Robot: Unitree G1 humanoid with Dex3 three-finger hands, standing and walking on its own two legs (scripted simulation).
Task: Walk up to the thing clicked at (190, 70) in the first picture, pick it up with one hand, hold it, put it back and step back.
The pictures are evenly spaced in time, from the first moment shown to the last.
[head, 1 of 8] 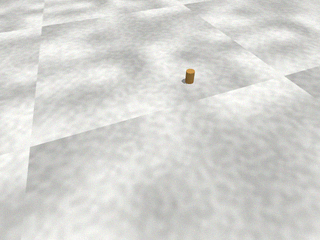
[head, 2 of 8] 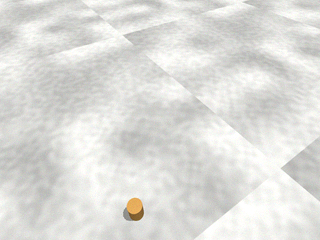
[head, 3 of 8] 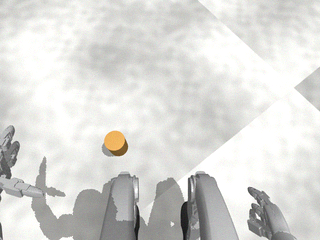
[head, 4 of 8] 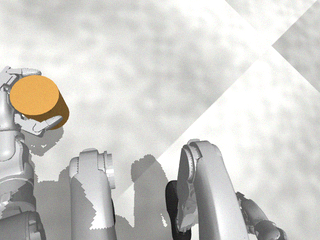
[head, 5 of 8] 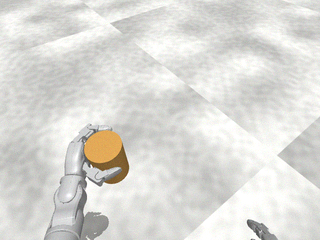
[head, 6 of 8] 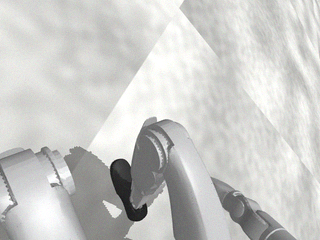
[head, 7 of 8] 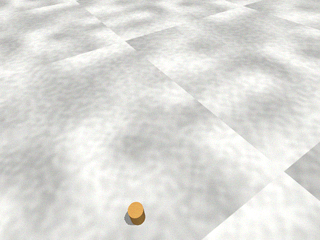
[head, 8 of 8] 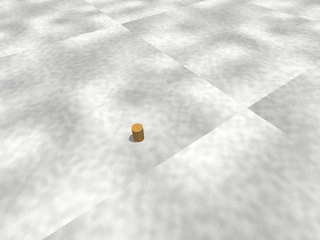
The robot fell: no
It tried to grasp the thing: yes
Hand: left
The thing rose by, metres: 0.70
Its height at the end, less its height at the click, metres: +0.00
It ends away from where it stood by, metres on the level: 0.01
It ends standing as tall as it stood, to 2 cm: yes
